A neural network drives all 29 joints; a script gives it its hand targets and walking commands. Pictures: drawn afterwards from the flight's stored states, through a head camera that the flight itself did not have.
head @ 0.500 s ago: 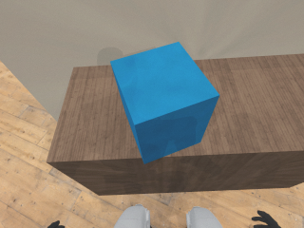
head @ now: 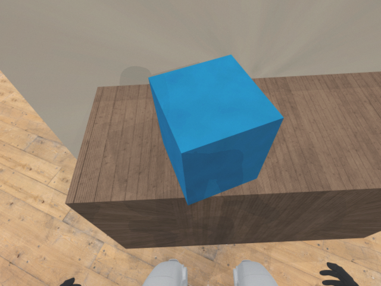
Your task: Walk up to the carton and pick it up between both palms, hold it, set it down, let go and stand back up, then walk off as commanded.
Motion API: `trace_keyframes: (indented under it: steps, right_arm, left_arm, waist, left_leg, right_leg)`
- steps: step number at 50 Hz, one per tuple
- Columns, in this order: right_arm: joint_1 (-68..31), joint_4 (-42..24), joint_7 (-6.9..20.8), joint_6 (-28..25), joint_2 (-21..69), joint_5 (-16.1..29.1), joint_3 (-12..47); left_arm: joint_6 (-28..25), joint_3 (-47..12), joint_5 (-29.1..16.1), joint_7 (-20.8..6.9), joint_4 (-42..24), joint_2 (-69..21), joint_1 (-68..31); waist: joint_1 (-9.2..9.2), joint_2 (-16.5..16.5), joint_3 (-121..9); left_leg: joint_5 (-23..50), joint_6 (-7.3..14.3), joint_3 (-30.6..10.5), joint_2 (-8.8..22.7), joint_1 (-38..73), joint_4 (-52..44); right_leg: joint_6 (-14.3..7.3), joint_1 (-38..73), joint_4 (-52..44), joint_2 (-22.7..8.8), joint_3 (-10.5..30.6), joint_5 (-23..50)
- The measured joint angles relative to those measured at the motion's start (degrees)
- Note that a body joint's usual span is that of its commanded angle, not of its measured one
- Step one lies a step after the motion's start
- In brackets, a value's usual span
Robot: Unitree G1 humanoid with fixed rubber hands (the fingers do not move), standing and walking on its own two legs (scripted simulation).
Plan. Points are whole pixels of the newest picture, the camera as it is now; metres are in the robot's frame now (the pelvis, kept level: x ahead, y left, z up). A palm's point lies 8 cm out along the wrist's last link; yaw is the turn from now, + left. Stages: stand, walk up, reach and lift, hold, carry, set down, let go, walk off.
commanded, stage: walk up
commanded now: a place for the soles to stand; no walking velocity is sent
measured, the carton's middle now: (208, 133) +0.44 -0.02 +0.01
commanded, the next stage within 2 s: reach and lift in 1.00 s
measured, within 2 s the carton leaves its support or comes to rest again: neither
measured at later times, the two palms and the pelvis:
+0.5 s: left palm out of the picture +0.07 +0.31 -0.09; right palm out of the picture +0.09 -0.31 -0.12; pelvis -0.01 -0.01 +0.00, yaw +1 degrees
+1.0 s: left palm out of the picture +0.06 +0.30 -0.09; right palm out of the picture +0.08 -0.31 -0.11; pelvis -0.01 -0.01 +0.00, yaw +2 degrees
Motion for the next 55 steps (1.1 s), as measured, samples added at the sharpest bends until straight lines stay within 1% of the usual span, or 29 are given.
trace_keyframes:
  steps: [5,10,12,13,14,15,18,21,22,23,24,26,29,30,31,32,35,46,51,52,53,55]
  right_arm:
    - [0.0,0.0,0.0,-0.8,0.0,0.0,0.0]
    - [0.0,0.5,-0.6,-0.6,0.0,0.0,0.0]
    - [0.0,0.7,-0.7,-0.3,0.0,0.0,0.0]
    - [0.0,0.8,-0.7,-0.1,0.0,0.0,0.0]
    - [0.0,1.0,-0.6,0.1,0.0,0.0,0.0]
    - [0.0,1.1,-0.5,0.3,0.0,0.0,0.0]
    - [0.0,1.1,-0.2,0.6,-0.2,0.0,0.0]
    - [0.0,1.1,0.3,0.5,-0.8,0.0,0.0]
    - [0.0,1.1,0.3,0.4,-1.0,0.0,0.0]
    - [0.0,1.1,0.3,0.3,-1.1,0.0,0.0]
    - [0.0,1.2,0.2,0.1,-1.1,0.0,0.0]
    - [0.0,1.7,0.1,-0.7,-0.9,0.0,0.0]
    - [0.0,2.3,-0.3,-1.6,-0.4,0.0,0.0]
    - [0.0,2.4,-0.4,-1.7,-0.3,0.0,0.0]
    - [0.0,2.7,-0.6,-1.7,-0.3,0.0,0.0]
    - [0.0,2.9,-0.7,-1.7,-0.3,0.0,0.0]
    - [0.0,3.3,-1.0,-1.6,-0.2,0.0,0.0]
    - [0.0,4.9,-0.6,-1.6,0.1,0.0,0.0]
    - [0.0,5.0,-0.6,-1.6,0.1,0.0,0.0]
    - [-0.6,6.7,-0.4,-3.7,0.2,-0.3,-0.1]
    - [-1.5,8.7,0.2,-6.1,0.4,-0.5,-0.5]
    - [-3.1,10.6,1.7,-9.3,1.0,-0.7,-1.4]
  left_arm:
    - [1.6,0.0,0.0,0.1,0.0,0.0,0.0]
    - [1.7,0.0,0.0,-0.3,0.0,0.0,0.0]
    - [1.6,0.0,0.0,-0.4,0.0,0.0,0.0]
    - [1.3,0.0,0.0,-0.4,0.0,0.0,0.0]
    - [0.9,0.0,0.0,-0.4,0.0,-0.1,0.0]
    - [0.4,0.0,0.0,-0.5,0.0,-0.1,0.0]
    - [-0.1,0.0,0.0,-0.5,0.0,-0.1,0.0]
    - [-0.1,0.0,0.0,-0.3,0.0,-0.1,0.0]
    - [-0.1,0.0,0.0,-0.2,0.0,-0.1,0.0]
    - [0.0,0.0,0.0,-0.2,0.0,-0.1,0.0]
    - [0.2,0.0,0.0,-0.2,0.0,-0.1,0.0]
    - [0.7,0.0,0.0,-0.4,0.0,-0.1,0.0]
    - [1.1,0.0,0.0,-0.7,0.0,-0.1,0.0]
    - [1.1,0.0,0.0,-0.9,0.0,-0.1,0.0]
    - [1.1,0.0,0.0,-1.1,0.0,-0.1,0.0]
    - [1.1,0.0,0.0,-1.3,0.0,-0.1,0.0]
    - [0.9,0.0,0.0,-1.8,0.0,-0.1,0.0]
    - [1.2,0.0,0.0,-2.0,0.0,-0.2,0.0]
    - [1.2,0.0,0.0,-2.0,0.0,-0.2,0.0]
    - [3.7,0.0,0.4,-1.9,0.0,-0.2,-0.6]
    - [8.0,0.0,1.0,-1.5,-0.1,-0.3,-1.8]
    - [16.0,0.0,2.0,-0.9,-0.6,-0.5,-4.3]
  waist:
    - [-0.81,0.0,0.0]
    - [-1.51,0.0,-0.1]
    - [-1.57,0.0,-0.2]
    - [-1.49,0.0,-0.3]
    - [-1.43,0.1,-0.4]
    - [-1.15,0.1,-0.5]
    - [-0.09,0.1,-0.5]
    - [0.08,0.1,-0.5]
    - [0.0,0.1,-0.5]
    - [-0.13,0.1,-0.5]
    - [-0.16,0.0,-0.5]
    - [-0.35,-0.1,-0.6]
    - [-0.92,-0.3,-0.8]
    - [-1.0,-0.4,-0.8]
    - [-1.0,-0.4,-0.8]
    - [-0.92,-0.4,-0.8]
    - [-0.47,-0.4,-0.9]
    - [-0.19,-0.5,-2.1]
    - [0.37,-0.5,-2.2]
    - [0.39,-0.5,-2.2]
    - [0.38,-0.5,-2.1]
    - [0.31,-0.5,-1.1]
  left_leg:
    - [-1.2,0.1,0.0,-0.1,0.0,-0.3]
    - [-0.9,0.1,-0.1,-0.1,0.3,-0.5]
    - [-0.8,-0.1,-0.2,-0.1,0.4,-0.6]
    - [-0.8,-0.3,-0.2,-0.1,0.4,-0.6]
    - [-0.8,-0.4,-0.5,-0.1,0.4,-0.6]
    - [-0.6,-0.4,-0.6,-0.1,0.4,-0.6]
    - [-5.3,-0.4,-1.4,-0.1,0.4,1.1]
    - [-6.3,-0.4,-3.0,0.0,0.6,1.1]
    - [-4.9,-0.5,-3.2,0.0,0.9,-0.1]
    - [-1.0,-0.6,-3.0,-0.1,0.9,-1.1]
    - [0.2,-1.0,-2.7,-0.2,0.9,-1.2]
    - [-0.5,-1.7,-2.5,-0.3,1.1,-1.2]
    - [-1.1,-1.7,-2.6,-0.3,1.1,-1.2]
    - [-1.1,-1.7,-2.6,-0.3,1.1,-1.2]
    - [-1.1,-1.7,-2.7,-0.3,1.1,-1.2]
    - [-1.0,-1.7,-2.7,-0.3,1.1,-1.2]
    - [-0.8,-1.7,-2.8,-0.2,1.1,-1.4]
    - [-0.5,-1.8,-3.3,-0.3,1.1,-1.5]
    - [-0.3,-1.9,-3.3,-0.3,1.2,-1.6]
    - [-0.3,-2.2,-3.3,-0.3,1.2,-1.6]
    - [-0.3,-2.5,-3.3,-0.2,1.0,-1.4]
    - [-0.5,-2.6,-3.3,0.1,0.5,-0.5]
  right_leg:
    - [-0.7,-0.1,0.3,0.2,0.0,-3.3]
    - [-0.8,-0.3,0.9,0.2,0.0,-3.3]
    - [-0.8,-0.2,0.7,0.3,0.0,-1.2]
    - [-0.8,-0.2,0.3,0.3,0.0,1.2]
    - [-0.4,-0.1,0.3,0.3,-0.3,1.4]
    - [-0.2,0.0,0.3,0.3,-0.4,0.9]
    - [-0.3,0.2,0.3,0.2,-0.4,0.2]
    - [-0.4,-0.2,0.3,-0.3,-0.6,0.1]
    - [-0.4,-0.4,0.4,-0.5,-0.6,0.1]
    - [-0.4,-0.4,0.4,-0.8,-0.6,0.1]
    - [-0.4,-0.4,0.4,-0.9,-0.4,0.2]
    - [-0.4,-0.4,0.4,-1.0,-0.1,0.3]
    - [-0.4,-0.3,0.4,-0.8,-0.1,-2.1]
    - [-0.4,-0.3,0.4,-0.8,-0.1,-2.1]
    - [-0.4,-0.2,0.0,-0.7,-0.1,-0.7]
    - [-0.3,-0.2,-0.4,-0.7,-0.1,1.3]
    - [0.4,-0.1,-0.4,-0.7,-0.2,1.0]
    - [0.4,0.1,-0.5,-0.7,-0.6,1.0]
    - [0.4,0.1,-0.6,-0.7,-0.6,1.1]
    - [0.4,0.1,-0.5,-0.7,-0.6,1.1]
    - [0.4,-0.1,-0.3,-0.7,-0.6,1.1]
    - [0.4,-0.6,0.4,-0.4,-0.6,1.1]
